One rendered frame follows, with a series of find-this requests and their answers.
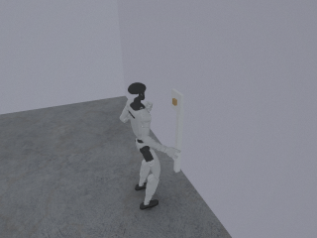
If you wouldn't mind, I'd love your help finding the left robot shin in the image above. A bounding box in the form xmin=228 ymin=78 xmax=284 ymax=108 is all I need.
xmin=139 ymin=161 xmax=151 ymax=186

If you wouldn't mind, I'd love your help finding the button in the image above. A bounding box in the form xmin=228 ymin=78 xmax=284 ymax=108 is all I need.
xmin=172 ymin=98 xmax=177 ymax=106

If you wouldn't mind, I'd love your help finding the right robot forearm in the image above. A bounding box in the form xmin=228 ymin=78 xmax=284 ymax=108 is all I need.
xmin=145 ymin=137 xmax=168 ymax=153

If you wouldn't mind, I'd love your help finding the panel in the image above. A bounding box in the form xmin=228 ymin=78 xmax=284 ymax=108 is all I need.
xmin=170 ymin=88 xmax=184 ymax=173

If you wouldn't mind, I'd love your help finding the right robot upper arm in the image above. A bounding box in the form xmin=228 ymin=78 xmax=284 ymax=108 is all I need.
xmin=140 ymin=110 xmax=152 ymax=143

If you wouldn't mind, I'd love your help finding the left robot upper arm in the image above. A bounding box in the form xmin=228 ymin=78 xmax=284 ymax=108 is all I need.
xmin=119 ymin=99 xmax=134 ymax=123

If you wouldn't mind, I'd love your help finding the robot head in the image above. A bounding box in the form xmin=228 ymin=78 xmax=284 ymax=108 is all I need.
xmin=128 ymin=82 xmax=147 ymax=111

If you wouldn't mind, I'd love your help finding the robot right hand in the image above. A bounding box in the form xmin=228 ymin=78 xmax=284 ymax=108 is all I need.
xmin=166 ymin=147 xmax=181 ymax=159

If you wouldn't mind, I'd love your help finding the robot left hand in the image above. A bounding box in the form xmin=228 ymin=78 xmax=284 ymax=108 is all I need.
xmin=144 ymin=101 xmax=153 ymax=111

